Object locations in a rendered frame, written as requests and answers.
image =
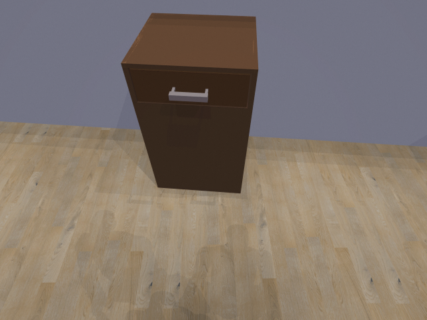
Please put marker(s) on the drawer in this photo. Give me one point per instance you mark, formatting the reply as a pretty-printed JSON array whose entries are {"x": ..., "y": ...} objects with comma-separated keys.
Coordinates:
[{"x": 224, "y": 89}]

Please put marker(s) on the cabinet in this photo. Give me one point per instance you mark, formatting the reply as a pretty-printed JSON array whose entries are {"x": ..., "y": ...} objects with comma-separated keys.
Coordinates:
[{"x": 195, "y": 147}]

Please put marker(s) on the handle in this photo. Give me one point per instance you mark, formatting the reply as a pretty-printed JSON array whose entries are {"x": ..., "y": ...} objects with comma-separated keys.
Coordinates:
[{"x": 186, "y": 96}]

